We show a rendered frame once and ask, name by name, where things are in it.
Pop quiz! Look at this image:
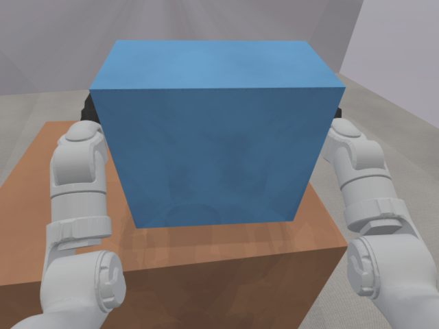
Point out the robot right hand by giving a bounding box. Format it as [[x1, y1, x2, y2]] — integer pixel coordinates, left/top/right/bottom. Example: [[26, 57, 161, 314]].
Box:
[[334, 108, 342, 119]]

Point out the robot left hand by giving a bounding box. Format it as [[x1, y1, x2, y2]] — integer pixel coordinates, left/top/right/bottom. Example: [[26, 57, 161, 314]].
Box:
[[80, 93, 100, 124]]

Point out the robot right forearm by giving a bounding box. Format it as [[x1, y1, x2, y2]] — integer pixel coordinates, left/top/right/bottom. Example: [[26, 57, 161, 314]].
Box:
[[320, 118, 438, 288]]

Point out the left robot upper arm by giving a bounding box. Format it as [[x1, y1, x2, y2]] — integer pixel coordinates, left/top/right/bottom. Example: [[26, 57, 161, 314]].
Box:
[[11, 250, 126, 329]]

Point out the right robot upper arm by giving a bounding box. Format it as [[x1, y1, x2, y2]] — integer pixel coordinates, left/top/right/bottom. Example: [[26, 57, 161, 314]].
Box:
[[347, 234, 439, 329]]

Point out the robot left forearm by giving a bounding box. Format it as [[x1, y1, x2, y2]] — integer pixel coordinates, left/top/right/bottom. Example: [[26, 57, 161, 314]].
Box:
[[40, 121, 112, 310]]

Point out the pedestal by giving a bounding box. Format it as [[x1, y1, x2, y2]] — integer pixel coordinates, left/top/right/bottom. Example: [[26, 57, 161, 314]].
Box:
[[0, 121, 348, 329]]

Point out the carton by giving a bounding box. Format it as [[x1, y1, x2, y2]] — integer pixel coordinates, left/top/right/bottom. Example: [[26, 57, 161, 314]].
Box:
[[89, 40, 346, 229]]

